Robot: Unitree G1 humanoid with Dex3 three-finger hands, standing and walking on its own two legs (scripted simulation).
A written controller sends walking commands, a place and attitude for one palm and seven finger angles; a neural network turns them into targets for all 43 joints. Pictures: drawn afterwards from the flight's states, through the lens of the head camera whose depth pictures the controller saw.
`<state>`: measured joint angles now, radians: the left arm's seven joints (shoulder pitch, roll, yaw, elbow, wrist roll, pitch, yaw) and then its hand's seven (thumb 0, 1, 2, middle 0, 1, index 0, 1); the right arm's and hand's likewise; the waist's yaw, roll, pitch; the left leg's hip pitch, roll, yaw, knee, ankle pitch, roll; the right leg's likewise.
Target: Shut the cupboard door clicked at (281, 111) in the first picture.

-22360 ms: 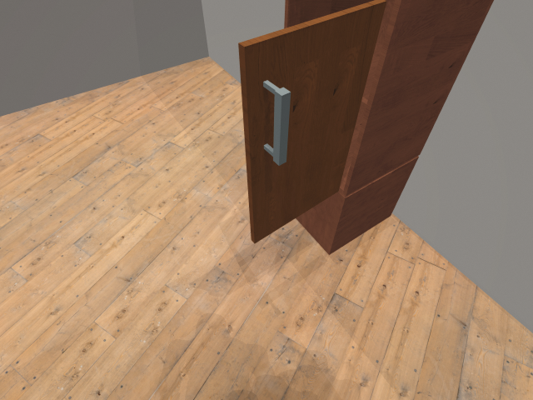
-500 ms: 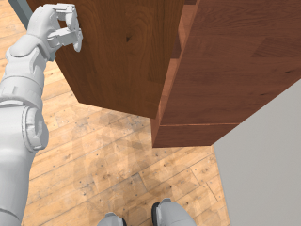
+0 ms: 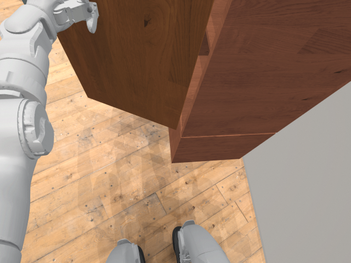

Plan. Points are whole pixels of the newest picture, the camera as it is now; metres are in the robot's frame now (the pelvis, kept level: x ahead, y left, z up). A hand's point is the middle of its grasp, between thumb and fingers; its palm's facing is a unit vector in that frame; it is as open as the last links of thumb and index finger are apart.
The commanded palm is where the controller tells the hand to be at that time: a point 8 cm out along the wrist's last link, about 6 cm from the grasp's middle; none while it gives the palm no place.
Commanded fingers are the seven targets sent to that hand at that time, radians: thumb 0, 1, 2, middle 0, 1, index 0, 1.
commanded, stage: pull the fist back off the door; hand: left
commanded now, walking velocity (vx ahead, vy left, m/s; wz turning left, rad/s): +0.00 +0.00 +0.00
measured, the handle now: out of the picture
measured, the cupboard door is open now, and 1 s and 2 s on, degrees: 65 61 61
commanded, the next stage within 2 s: draw the hand back to the body in 0.86 s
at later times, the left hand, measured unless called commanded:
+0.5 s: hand (104, 13) +0.57 +0.04 +0.15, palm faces -0.04 -1.00 -0.01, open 3.1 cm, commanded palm +0.53 +0.09 +0.15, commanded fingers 0.00 0.90 0.90 -1.30 -1.50 -1.30 -1.50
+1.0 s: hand (103, 43) +0.50 +0.05 +0.16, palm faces -0.04 -1.00 -0.02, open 3.1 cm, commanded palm +0.47 +0.10 +0.15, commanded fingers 0.00 0.90 0.90 -1.30 -1.50 -1.30 -1.50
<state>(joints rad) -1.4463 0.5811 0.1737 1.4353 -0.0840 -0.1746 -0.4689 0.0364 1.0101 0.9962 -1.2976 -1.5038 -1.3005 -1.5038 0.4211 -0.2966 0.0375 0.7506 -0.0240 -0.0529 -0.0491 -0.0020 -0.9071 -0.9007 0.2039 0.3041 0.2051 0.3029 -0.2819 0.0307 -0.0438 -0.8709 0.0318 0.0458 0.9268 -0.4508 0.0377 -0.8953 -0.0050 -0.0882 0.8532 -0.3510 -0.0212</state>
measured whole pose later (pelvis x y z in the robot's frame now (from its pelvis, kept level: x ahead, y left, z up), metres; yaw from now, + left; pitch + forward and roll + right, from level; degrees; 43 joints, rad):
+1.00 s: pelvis +0.00 -0.02 +0.03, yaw +1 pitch +13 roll +0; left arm -1.00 0.20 0.18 1.20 -0.07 -0.34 0.04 0.02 0.90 0.90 -1.30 -1.50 -1.30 -1.50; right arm 0.33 -0.26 0.00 0.67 0.00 -0.03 0.03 0.00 -0.91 -0.90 0.20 0.30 0.20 0.30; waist -0.14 0.03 -0.08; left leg -0.57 0.02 0.05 0.73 -0.38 0.01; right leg -0.62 0.00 -0.08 0.71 -0.31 -0.04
